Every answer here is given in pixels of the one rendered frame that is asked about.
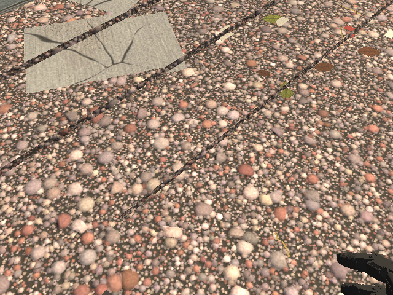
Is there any right robot hand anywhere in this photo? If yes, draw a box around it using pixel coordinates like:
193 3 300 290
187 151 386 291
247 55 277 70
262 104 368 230
337 252 393 295

